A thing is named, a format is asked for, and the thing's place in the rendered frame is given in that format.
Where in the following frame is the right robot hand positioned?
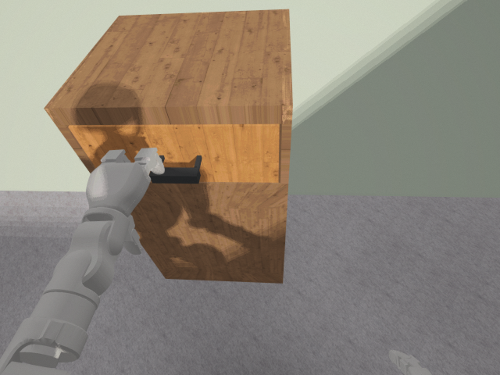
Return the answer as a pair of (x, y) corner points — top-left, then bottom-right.
(388, 350), (431, 375)

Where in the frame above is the left robot hand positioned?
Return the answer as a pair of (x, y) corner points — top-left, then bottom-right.
(86, 148), (165, 255)

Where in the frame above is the cabinet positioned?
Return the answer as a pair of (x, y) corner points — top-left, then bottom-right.
(44, 9), (293, 284)

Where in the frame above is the drawer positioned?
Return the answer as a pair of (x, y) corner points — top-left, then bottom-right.
(68, 124), (280, 183)

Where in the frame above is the robot left forearm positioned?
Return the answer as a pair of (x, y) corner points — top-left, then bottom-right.
(0, 207), (130, 375)

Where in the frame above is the handle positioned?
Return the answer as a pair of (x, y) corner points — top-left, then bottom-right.
(149, 155), (202, 184)

